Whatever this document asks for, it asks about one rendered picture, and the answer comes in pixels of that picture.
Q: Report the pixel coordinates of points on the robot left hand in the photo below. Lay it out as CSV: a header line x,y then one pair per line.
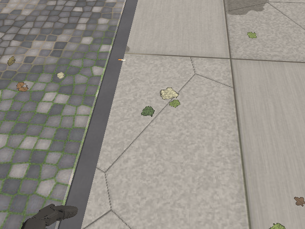
x,y
49,215

